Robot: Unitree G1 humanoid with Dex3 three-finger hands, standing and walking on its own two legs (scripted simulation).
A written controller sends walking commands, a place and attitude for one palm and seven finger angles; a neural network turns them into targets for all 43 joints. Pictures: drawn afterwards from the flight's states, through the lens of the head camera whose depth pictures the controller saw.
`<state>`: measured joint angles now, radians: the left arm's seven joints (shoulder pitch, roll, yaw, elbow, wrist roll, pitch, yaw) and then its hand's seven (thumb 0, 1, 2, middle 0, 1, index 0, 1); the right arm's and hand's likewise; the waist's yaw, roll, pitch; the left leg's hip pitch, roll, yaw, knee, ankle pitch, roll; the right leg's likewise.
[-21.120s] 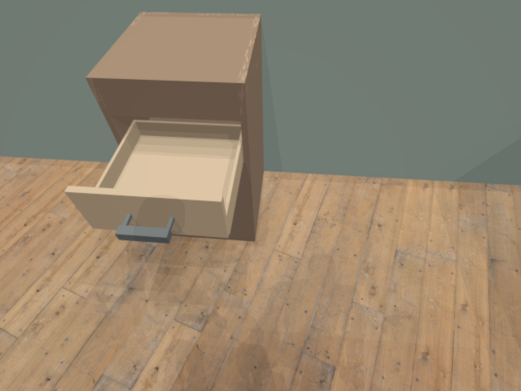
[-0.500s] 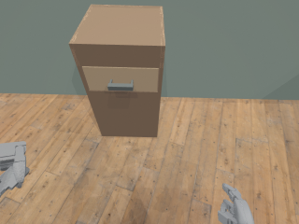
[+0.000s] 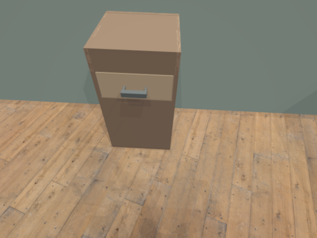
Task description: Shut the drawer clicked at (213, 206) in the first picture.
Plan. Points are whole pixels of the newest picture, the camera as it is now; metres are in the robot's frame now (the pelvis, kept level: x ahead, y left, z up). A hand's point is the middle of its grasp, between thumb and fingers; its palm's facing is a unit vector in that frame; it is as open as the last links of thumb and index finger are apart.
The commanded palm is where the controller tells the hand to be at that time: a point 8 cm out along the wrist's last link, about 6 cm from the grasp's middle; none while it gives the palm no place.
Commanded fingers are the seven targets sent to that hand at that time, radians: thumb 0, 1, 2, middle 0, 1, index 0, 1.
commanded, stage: let the arm hang, fingers relaxed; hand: left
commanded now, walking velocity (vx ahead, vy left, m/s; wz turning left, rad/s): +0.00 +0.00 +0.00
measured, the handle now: (134, 91) +0.82 +0.15 -0.17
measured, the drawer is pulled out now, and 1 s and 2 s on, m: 0.00 0.00 0.00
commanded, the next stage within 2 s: look to check the result in 0.84 s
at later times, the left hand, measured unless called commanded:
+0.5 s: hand out of the picture -0.05 +0.17 -0.16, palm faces +0.03 -0.98 -0.19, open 6.9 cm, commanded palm none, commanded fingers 0.00 0.90 0.90 -0.20 -0.30 -0.20 -0.30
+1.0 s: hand out of the picture -0.03 +0.14 -0.16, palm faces +0.04 -0.98 -0.19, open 7.4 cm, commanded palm none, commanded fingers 0.00 0.90 0.90 -0.20 -0.30 -0.20 -0.30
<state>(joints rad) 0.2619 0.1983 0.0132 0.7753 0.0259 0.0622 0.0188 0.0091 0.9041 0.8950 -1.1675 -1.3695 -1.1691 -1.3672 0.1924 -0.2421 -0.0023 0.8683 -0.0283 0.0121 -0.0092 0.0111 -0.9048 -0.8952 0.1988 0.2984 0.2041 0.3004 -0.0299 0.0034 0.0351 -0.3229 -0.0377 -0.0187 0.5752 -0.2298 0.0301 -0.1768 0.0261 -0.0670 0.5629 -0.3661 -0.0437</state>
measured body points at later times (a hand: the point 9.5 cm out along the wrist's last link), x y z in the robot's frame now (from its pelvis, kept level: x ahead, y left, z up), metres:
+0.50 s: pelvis -0.01 +0.00 +0.01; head +0.00 -0.01 +0.46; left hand -0.05 +0.22 -0.15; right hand -0.03 -0.20 -0.16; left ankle +0.05 +0.10 -0.73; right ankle -0.04 -0.09 -0.73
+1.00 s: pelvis +0.00 -0.01 +0.01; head +0.01 -0.02 +0.46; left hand -0.03 +0.20 -0.15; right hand -0.03 -0.22 -0.16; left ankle +0.05 +0.10 -0.73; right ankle -0.04 -0.09 -0.73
